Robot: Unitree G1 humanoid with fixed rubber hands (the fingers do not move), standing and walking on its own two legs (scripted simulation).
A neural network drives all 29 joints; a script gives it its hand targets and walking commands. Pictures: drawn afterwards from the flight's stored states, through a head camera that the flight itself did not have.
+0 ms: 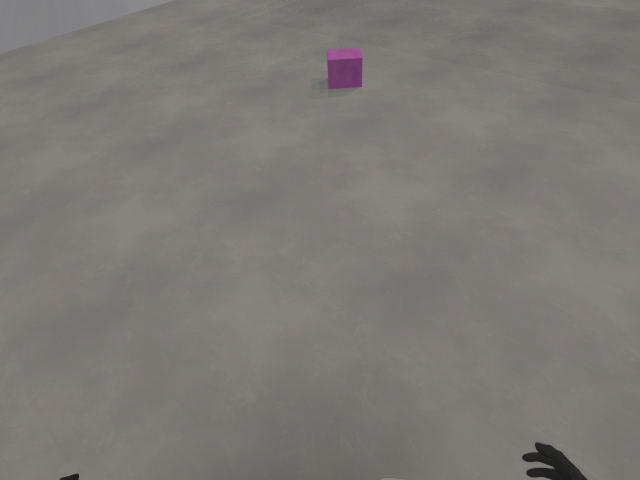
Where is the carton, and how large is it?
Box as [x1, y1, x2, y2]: [327, 48, 361, 88]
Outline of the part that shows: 359,48 327,50 329,88 361,86 361,54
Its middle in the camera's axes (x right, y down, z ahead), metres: +0.18 -1.24 +2.78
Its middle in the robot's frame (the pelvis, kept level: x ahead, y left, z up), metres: +2.86 -0.20 -0.65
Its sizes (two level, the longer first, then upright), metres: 0.239 0.197 0.203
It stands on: the floor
